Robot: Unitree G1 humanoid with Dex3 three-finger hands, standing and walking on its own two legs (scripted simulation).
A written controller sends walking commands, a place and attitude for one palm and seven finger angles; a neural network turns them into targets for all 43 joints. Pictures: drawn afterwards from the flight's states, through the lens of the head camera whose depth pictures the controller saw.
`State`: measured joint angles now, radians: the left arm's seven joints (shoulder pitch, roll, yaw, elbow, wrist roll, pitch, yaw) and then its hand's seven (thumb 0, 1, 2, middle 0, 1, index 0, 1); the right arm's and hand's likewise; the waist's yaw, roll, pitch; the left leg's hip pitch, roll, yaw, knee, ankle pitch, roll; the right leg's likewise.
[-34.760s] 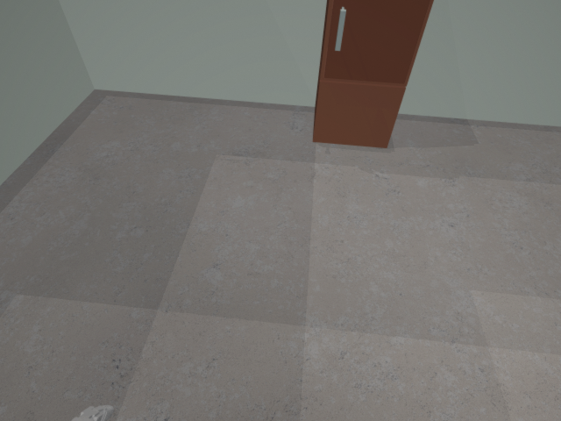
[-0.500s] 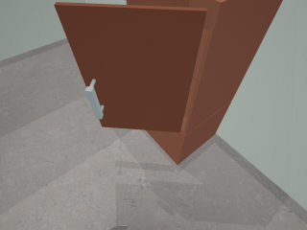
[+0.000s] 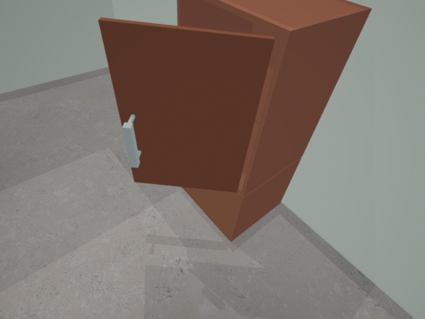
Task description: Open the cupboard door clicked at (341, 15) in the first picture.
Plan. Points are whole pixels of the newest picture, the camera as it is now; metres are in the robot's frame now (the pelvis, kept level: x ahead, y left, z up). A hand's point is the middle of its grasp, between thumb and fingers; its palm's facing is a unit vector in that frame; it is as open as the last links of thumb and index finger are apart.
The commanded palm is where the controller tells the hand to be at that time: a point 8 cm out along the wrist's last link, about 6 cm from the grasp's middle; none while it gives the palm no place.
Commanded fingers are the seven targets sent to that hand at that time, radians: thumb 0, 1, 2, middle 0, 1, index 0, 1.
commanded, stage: come to a stop and stand still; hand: left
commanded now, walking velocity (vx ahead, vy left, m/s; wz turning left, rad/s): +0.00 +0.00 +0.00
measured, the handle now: (133, 141) +0.63 +0.27 -0.09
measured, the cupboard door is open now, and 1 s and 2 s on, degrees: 47 47 47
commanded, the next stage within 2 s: look again from close up in 0.70 s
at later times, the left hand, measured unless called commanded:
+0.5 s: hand out of the picture -0.04 +0.19 -0.18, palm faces +0.03 -0.99 -0.14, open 7.3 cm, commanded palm none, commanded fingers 0.00 0.90 0.90 -0.20 -0.30 -0.20 -0.30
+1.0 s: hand out of the picture -0.07 +0.21 -0.17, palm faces +0.04 -0.99 -0.15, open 7.3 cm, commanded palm none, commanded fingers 0.00 0.90 0.90 -0.20 -0.30 -0.20 -0.30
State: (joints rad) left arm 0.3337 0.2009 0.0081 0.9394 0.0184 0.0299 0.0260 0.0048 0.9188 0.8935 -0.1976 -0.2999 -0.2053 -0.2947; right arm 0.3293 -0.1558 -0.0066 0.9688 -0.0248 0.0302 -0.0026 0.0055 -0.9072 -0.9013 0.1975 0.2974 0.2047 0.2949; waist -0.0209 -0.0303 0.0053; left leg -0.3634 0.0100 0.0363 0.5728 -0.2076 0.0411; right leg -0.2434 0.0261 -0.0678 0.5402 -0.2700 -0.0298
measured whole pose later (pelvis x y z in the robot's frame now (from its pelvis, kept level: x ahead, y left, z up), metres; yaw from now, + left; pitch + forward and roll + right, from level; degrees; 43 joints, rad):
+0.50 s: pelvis -0.01 +0.03 +0.01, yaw +0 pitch -2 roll -2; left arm 0.41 0.16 -0.01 1.05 0.02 0.00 0.03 0.00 0.91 0.89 -0.19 -0.30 -0.20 -0.29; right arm 0.29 -0.16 0.00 1.05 -0.01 0.01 -0.01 0.01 -0.91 -0.90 0.20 0.30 0.20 0.29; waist 0.01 -0.03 -0.02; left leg -0.32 -0.03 0.07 0.46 -0.14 0.08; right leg -0.23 -0.01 -0.03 0.47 -0.24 0.00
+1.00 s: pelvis -0.02 +0.05 +0.01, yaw +0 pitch -2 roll -1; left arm 0.43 0.15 0.00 1.06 0.03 0.01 0.03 0.00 0.91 0.89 -0.19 -0.30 -0.20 -0.29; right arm 0.28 -0.15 -0.02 1.08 -0.01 0.02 -0.01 0.00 -0.91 -0.90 0.20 0.30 0.20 0.29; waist 0.01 -0.02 0.00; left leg -0.32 -0.06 0.08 0.42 -0.16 0.09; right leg -0.25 -0.02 0.02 0.48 -0.28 -0.01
